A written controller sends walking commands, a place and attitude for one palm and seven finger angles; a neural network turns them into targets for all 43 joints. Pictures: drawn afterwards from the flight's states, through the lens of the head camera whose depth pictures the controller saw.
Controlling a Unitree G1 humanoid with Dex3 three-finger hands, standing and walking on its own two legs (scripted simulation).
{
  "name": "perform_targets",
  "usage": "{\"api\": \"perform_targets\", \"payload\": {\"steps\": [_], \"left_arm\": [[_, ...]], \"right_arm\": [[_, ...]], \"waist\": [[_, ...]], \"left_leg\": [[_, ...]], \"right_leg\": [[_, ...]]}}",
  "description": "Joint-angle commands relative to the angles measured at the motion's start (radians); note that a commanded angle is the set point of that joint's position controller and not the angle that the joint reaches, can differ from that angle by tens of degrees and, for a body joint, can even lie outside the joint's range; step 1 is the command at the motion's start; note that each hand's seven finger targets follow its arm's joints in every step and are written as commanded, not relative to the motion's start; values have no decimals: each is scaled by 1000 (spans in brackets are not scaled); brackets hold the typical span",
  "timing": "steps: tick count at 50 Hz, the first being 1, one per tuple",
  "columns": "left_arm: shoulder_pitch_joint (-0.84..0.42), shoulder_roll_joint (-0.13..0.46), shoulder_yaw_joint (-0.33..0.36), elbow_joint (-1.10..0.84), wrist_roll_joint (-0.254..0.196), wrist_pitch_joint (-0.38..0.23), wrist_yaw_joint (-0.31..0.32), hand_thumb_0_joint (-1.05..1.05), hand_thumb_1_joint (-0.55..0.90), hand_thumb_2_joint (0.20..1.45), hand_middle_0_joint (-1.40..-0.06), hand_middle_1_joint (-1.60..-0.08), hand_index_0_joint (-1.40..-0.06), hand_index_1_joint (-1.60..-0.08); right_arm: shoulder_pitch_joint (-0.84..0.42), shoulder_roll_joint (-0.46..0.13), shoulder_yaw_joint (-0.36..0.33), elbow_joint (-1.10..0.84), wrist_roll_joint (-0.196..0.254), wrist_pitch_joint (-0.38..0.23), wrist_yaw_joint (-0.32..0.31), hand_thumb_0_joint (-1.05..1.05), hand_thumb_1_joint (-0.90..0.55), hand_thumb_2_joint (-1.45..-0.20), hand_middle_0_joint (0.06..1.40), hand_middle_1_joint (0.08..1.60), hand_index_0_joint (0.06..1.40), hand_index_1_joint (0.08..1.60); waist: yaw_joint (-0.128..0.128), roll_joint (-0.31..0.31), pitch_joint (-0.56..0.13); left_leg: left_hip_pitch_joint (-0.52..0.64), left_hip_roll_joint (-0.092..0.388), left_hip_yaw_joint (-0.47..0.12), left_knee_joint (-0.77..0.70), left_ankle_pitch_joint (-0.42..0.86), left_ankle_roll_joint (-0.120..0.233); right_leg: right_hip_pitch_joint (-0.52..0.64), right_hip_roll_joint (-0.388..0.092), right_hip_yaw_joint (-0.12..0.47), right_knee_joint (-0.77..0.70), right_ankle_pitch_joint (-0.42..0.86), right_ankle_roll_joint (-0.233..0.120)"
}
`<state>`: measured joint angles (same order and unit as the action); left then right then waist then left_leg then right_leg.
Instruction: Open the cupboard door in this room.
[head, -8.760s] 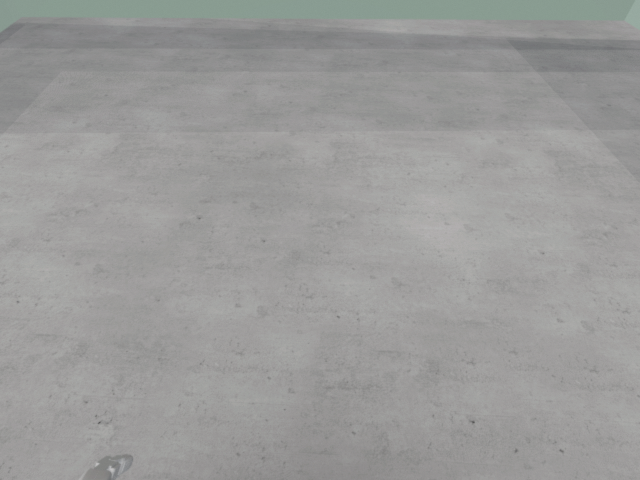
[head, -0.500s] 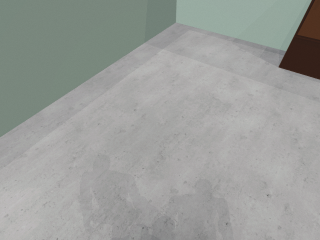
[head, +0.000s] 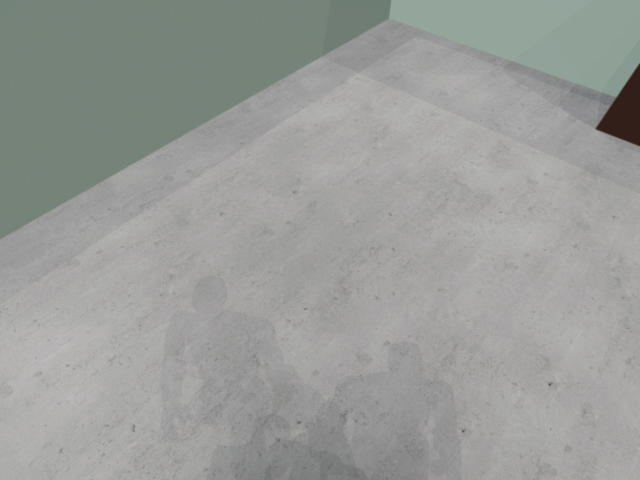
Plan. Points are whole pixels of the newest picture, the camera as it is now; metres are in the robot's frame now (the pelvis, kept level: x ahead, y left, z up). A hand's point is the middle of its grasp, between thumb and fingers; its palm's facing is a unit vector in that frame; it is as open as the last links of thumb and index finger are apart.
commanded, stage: turn or walk to find it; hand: left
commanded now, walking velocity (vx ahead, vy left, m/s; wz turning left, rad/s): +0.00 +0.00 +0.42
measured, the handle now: out of the picture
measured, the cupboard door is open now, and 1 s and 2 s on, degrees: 0 0 0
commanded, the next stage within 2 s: none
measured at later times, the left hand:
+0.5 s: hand out of the picture +0.10 +0.23 -0.15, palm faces +0.22 -0.95 -0.23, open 7.3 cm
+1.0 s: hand out of the picture -0.05 +0.13 -0.15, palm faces +0.48 -0.83 -0.27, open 7.3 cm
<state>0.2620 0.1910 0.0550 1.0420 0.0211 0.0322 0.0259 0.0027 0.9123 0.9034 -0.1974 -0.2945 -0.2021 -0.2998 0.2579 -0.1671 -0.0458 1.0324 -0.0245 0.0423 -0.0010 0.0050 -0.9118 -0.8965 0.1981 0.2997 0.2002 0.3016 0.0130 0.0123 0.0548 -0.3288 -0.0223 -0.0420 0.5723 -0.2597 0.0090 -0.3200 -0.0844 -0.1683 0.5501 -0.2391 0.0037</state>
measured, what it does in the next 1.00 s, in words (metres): steps on the spot, turning left: right foot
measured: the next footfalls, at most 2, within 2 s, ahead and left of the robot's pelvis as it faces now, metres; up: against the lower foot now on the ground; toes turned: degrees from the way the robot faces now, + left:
right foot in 0.62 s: +0.08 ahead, -0.12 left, +0.00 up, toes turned +14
left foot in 1.16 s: -0.04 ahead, +0.08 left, +0.00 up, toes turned +37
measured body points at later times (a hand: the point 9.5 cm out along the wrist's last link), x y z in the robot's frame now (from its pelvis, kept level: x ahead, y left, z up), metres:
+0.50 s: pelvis +0.02 +0.01 +0.01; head +0.06 +0.02 +0.46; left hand +0.09 +0.28 -0.13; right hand +0.11 -0.22 -0.14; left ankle +0.01 +0.12 -0.73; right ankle +0.02 -0.14 -0.68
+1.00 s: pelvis +0.02 -0.05 +0.01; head +0.06 -0.06 +0.45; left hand -0.08 +0.17 -0.13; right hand +0.20 -0.26 -0.15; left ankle -0.09 +0.08 -0.66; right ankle +0.04 -0.13 -0.73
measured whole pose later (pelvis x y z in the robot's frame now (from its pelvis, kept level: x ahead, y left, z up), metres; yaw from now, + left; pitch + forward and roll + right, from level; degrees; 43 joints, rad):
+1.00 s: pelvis +0.02 -0.05 +0.01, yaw +28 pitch -1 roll +2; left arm 0.28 0.16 0.02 0.96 0.02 0.00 0.02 0.00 0.91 0.90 -0.20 -0.29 -0.20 -0.30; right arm 0.17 -0.27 -0.08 1.00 -0.02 0.08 0.01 0.00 -0.91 -0.90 0.19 0.30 0.20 0.30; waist 0.02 0.03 0.09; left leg -0.42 0.04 -0.01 1.02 -0.42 -0.08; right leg -0.19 -0.10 -0.23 0.52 -0.32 -0.04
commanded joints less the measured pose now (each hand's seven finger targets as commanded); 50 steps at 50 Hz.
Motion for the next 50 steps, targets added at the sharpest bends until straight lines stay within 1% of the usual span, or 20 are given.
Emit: {"api": "perform_targets", "payload": {"steps": [1, 3, 6, 7, 8, 9, 12, 16, 19, 24, 27, 29, 30, 31, 32, 33, 35, 37, 44, 50], "left_arm": [[3, 173, 41, -93, 5, -21, 8, 0, 900, 900, -200, -300, -200, -300], [-31, 175, 42, -109, 11, -24, 14, 0, 900, 900, -200, -300, -200, -300], [-53, 182, 39, -115, 8, -17, 9, 0, 900, 900, -200, -300, -200, -300], [-52, 150, 34, -125, 0, -8, 4, 0, 900, 900, -200, -300, -200, -300], [-61, 90, 22, -154, -10, -3, -1, 0, 900, 900, -200, -300, -200, -300], [-105, 101, 17, -173, -3, 3, 4, 0, 900, 900, -200, -300, -200, -300], [-130, 115, 26, -155, 2, 3, -3, 0, 900, 900, -200, -300, -200, -300], [-127, 100, 17, -154, -5, -6, -9, 0, 900, 900, -200, -300, -200, -300], [-160, 94, 13, -176, -8, -7, -6, 0, 900, 900, -200, -300, -200, -300], [-194, 91, 10, -203, -13, -9, -2, 0, 900, 900, -200, -300, -200, -300], [-131, 98, 11, -194, -18, -15, -1, 0, 900, 900, -200, -300, -200, -300], [-60, 116, 17, -175, -18, -26, -1, 0, 900, 900, -200, -300, -200, -300], [-24, 166, 27, -168, -9, -37, 4, 0, 900, 900, -200, -300, -200, -300], [2, 255, 44, -166, 6, -44, 12, 0, 900, 900, -200, -300, -200, -300], [-1, 278, 44, -180, 1, -40, 12, 0, 900, 900, -200, -300, -200, -300], [-44, 233, 40, -188, -2, -40, 15, 0, 900, 900, -200, -300, -200, -300], [-123, 186, 25, -203, -6, -42, 11, 0, 900, 900, -200, -300, -200, -300], [-120, 148, 13, -199, -7, -49, 8, 0, 900, 900, -200, -300, -200, -300], [31, 169, 18, -151, 0, -52, 11, 0, 900, 900, -200, -300, -200, -300], [83, 205, 26, -114, 10, -43, 10, 0, 900, 900, -200, -300, -200, -300]], "right_arm": [[20, -110, -31, -83, 1, -11, -5, 0, -900, -900, 200, 300, 200, 300], [9, -106, -32, -94, 4, -10, -1, 0, -900, -900, 200, 300, 200, 300], [42, -91, -24, -88, 9, -21, 7, 0, -900, -900, 200, 300, 200, 300], [71, -129, -30, -88, 6, -31, 8, 0, -900, -900, 200, 300, 200, 300], [100, -220, -47, -91, -3, -41, -1, 0, -900, -900, 200, 300, 200, 300], [111, -255, -55, -76, -7, -37, -12, 0, -900, -900, 200, 300, 200, 300], [29, -212, -42, -99, -5, -43, -23, 0, -900, -900, 200, 300, 200, 300], [32, -213, -40, -104, -1, -50, -28, 0, -900, -900, 200, 300, 200, 300], [62, -215, -47, -100, -1, -48, -27, 0, -900, -900, 200, 300, 200, 300], [47, -227, -58, -117, -5, -35, -21, 0, -900, -900, 200, 300, 200, 300], [-1, -233, -64, -134, -6, -28, -15, 0, -900, -900, 200, 300, 200, 300], [-27, -226, -66, -147, 2, -25, -12, 0, -900, -900, 200, 300, 200, 300], [-21, -189, -63, -151, 11, -26, -6, 0, -900, -900, 200, 300, 200, 300], [-23, -126, -50, -174, 15, -27, -1, 0, -900, -900, 200, 300, 200, 300], [-61, -157, -60, -192, 9, -17, -5, 0, -900, -900, 200, 300, 200, 300], [-62, -163, -63, -175, 2, -2, -5, 0, -900, -900, 200, 300, 200, 300], [-29, -159, -65, -127, -1, 13, 5, 0, -900, -900, 200, 300, 200, 300], [-4, -150, -62, -106, 1, 14, 15, 0, -900, -900, 200, 300, 200, 300], [-93, -151, -44, -113, 3, 21, 12, 0, -900, -900, 200, 300, 200, 300], [-182, -133, -20, -131, 14, 9, 11, 0, -900, -900, 200, 300, 200, 300]], "waist": [[5, -224, -93], [-1, -205, -84], [-30, -108, -85], [-44, 63, -73], [-56, 321, -41], [-71, 277, -40], [-38, 150, -23], [-38, 83, -102], [-55, 97, -137], [-67, 143, -129], [-36, 160, -133], [3, 112, -154], [15, 1, -168], [28, -280, -162], [39, -279, -126], [14, -188, -83], [-29, -168, -17], [-45, -160, -9], [9, -177, -34], [41, -197, -52]], "left_leg": [[-100, 36, 47, 192, -126, -5], [-97, 71, 60, 283, -205, -15], [52, 71, 88, 14, -36, -27], [98, 144, -85, -130, 105, 12], [141, 339, -379, -273, 344, 102], [121, 406, -413, -305, 382, 179], [87, 315, -340, -288, 238, 154], [235, 253, -239, -228, 476, 154], [321, 257, -257, -203, 576, 169], [270, 249, -292, -181, 592, 174], [187, 216, -295, -148, 567, 148], [82, 162, -271, -91, 425, 90], [-55, 103, -218, -22, 227, 34], [-241, -33, -52, 172, -148, -36], [-235, -35, -37, 372, -347, -45], [-232, -5, -78, 501, -305, -41], [-239, 16, -58, 633, -196, -51], [-238, 25, -30, 655, -118, -65], [-241, 52, 6, 574, -123, -94], [-135, 58, 73, 318, -199, -76]], "right_leg": [[98, -303, 273, -268, -200, -128], [79, -339, 233, -242, -34, -157], [34, -268, 65, -33, 128, -78], [-61, -171, 3, 125, 13, -13], [-224, -25, -36, 340, -255, 70], [-224, -11, 78, 495, -367, 55], [-249, -28, 156, 590, -228, 49], [-237, 0, 159, 533, -176, 70], [-243, 13, 167, 461, -194, 81], [-148, 38, 164, 298, -231, 77], [-11, 65, 144, 107, -165, 66], [169, 58, 128, -131, 37, 63], [321, -42, 209, -210, 113, 41], [406, -290, 451, -235, 226, -50], [258, -417, 518, -246, 341, -151], [184, -371, 440, -252, 296, -172], [126, -261, 322, -244, 251, -126], [144, -207, 218, -217, 365, -96], [260, -237, 174, -193, 481, -122], [274, -275, 151, -156, 544, -154]]}}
